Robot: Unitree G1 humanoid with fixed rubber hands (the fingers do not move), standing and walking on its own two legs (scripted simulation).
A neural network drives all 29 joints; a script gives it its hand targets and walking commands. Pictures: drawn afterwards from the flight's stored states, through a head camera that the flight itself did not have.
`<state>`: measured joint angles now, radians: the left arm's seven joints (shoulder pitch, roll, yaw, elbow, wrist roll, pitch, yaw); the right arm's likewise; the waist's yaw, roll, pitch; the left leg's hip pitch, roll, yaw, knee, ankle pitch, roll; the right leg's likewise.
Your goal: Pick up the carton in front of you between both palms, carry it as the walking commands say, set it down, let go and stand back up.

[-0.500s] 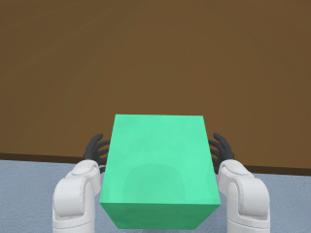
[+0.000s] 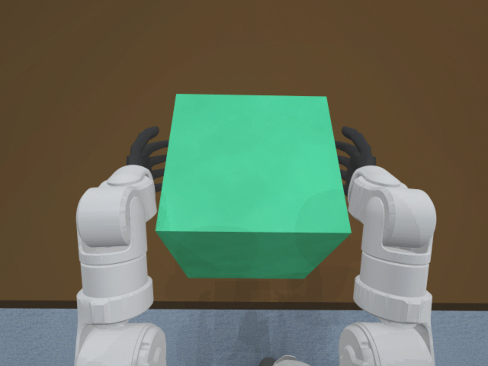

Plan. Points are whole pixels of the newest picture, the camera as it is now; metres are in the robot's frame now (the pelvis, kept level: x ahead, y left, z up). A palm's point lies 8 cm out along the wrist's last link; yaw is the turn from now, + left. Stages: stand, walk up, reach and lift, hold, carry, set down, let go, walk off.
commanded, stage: carry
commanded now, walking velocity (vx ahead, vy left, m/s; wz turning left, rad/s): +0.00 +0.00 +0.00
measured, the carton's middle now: (248, 198) +0.37 +0.00 +0.08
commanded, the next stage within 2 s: none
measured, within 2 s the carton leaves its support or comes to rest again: neither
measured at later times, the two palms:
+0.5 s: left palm (155, 136) +0.49 +0.17 +0.10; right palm (321, 131) +0.50 -0.13 +0.11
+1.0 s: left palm (136, 121) +0.51 +0.20 +0.12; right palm (303, 121) +0.52 -0.10 +0.11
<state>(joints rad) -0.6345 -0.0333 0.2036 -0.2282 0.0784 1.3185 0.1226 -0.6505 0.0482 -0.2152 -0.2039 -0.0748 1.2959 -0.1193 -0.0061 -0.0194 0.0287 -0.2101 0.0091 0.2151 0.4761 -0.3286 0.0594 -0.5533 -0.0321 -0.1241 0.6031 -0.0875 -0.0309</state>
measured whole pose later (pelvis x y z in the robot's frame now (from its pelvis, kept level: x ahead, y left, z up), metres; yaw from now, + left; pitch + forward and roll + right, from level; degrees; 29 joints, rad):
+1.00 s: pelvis +0.16 +0.03 +0.00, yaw +4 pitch +4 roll +0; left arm -0.64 -0.05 0.21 0.06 0.09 1.21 0.13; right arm -0.61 0.02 -0.23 0.03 -0.07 1.20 -0.12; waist 0.00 0.01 -0.02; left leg -0.17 -0.02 0.12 0.70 -0.37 0.03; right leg -0.36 0.02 -0.17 0.50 -0.15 -0.08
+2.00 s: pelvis +0.15 +0.07 +0.00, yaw +2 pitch +1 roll +0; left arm -0.66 0.00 0.19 0.22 0.07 1.23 0.12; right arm -0.66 0.00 -0.20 0.22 -0.07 1.22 -0.12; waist 0.00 0.00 -0.08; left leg -0.27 -0.03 0.10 0.56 -0.31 0.07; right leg -0.35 -0.03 -0.11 0.54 -0.21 -0.02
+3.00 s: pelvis +0.31 +0.11 -0.01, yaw -1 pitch +6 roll +0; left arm -0.89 0.07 0.25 0.18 0.02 1.33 0.15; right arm -0.91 0.00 -0.29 0.20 -0.09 1.30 -0.14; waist 0.00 -0.03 -0.06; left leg -0.33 -0.01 0.11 0.57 -0.36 0.06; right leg -0.43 -0.06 -0.04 1.04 -0.47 -0.02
